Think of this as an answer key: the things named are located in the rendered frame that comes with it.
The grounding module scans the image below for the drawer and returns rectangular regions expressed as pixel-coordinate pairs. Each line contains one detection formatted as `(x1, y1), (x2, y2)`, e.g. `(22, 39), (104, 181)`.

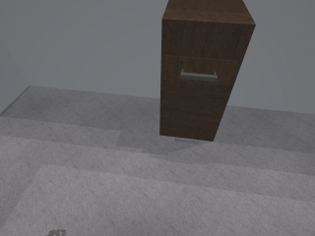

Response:
(164, 55), (237, 85)

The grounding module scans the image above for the cabinet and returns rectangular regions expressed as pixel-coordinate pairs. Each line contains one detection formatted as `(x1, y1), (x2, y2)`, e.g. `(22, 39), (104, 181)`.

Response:
(159, 0), (256, 142)

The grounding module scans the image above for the handle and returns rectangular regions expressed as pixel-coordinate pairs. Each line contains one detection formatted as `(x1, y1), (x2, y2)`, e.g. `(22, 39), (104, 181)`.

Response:
(180, 69), (218, 82)

